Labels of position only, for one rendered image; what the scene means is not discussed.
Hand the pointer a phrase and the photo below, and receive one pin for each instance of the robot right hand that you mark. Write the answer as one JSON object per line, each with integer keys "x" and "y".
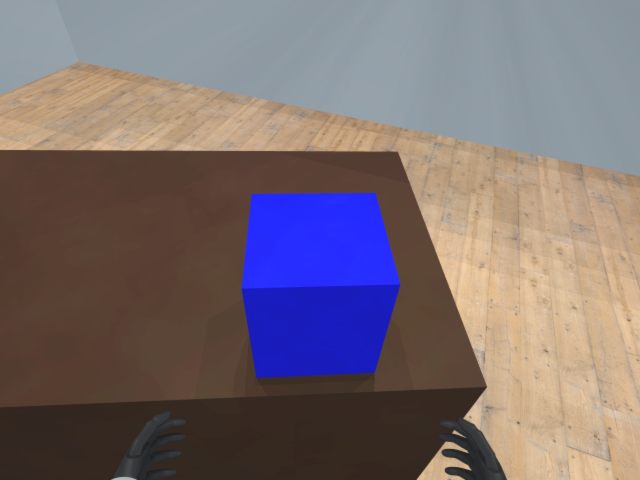
{"x": 480, "y": 457}

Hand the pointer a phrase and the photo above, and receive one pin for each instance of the robot left hand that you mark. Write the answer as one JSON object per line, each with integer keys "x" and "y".
{"x": 140, "y": 457}

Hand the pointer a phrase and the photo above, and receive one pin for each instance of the pedestal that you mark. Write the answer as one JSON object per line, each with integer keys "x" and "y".
{"x": 121, "y": 298}

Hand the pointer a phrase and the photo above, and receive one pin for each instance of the carton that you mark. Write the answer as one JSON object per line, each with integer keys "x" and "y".
{"x": 319, "y": 283}

